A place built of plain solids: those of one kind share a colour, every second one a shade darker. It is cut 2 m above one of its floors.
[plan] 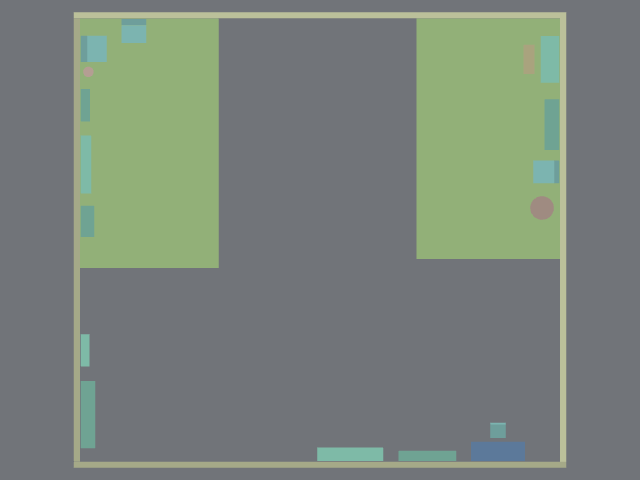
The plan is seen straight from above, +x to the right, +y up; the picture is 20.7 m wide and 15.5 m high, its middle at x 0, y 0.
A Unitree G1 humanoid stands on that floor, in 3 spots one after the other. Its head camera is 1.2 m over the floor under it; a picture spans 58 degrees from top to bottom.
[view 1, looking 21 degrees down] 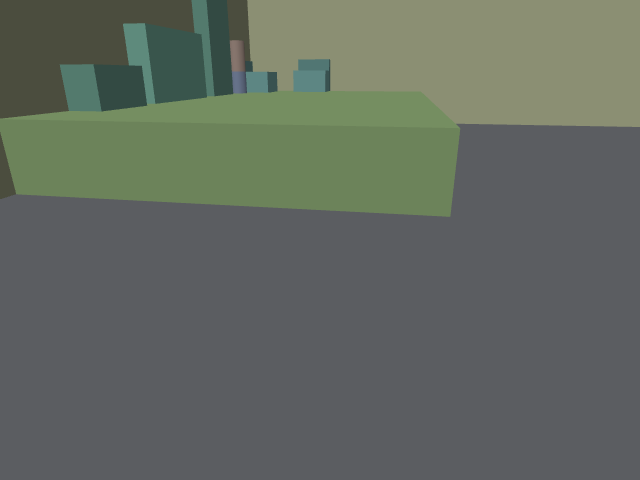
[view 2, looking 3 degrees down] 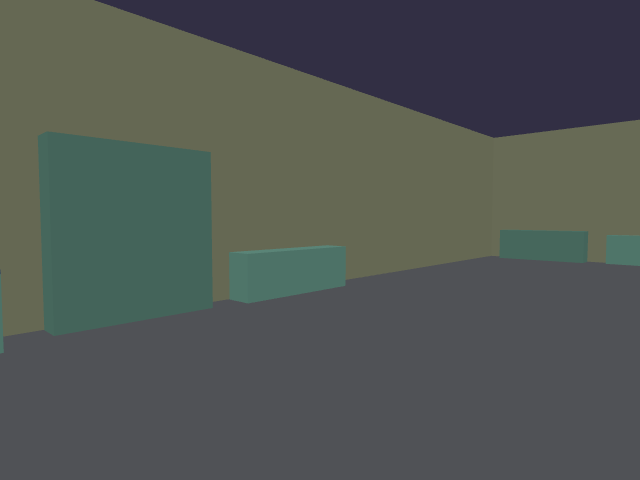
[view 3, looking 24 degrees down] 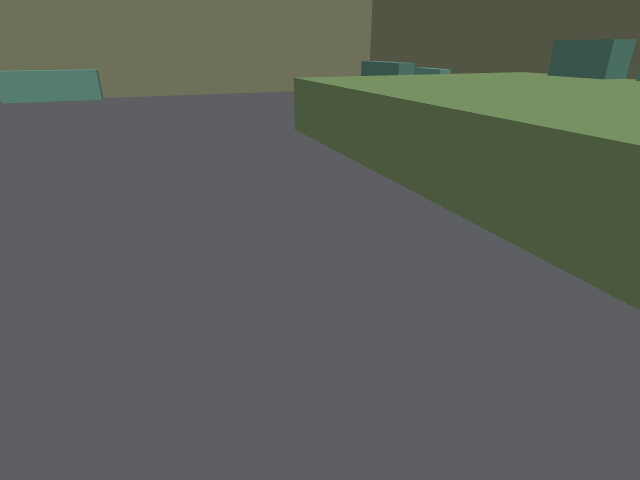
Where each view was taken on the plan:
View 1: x -3.78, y -4.76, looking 100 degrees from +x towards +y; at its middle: ground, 3.35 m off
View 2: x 5.73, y -1.89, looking -137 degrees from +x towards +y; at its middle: wall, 7.74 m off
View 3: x -1.12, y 5.81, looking -111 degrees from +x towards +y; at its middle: ground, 2.95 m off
